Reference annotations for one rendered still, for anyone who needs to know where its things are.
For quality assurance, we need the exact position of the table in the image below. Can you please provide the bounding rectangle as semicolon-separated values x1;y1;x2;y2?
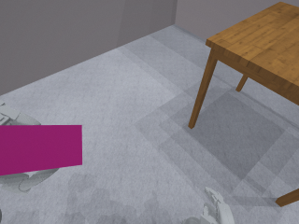
188;2;299;207

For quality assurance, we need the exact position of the sponge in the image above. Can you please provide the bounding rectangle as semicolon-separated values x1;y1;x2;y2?
0;125;82;175

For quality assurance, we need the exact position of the robot right hand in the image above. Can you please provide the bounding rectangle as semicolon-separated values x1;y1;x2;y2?
200;187;236;224

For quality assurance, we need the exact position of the robot left hand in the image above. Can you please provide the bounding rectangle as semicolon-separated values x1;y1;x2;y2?
0;100;59;196

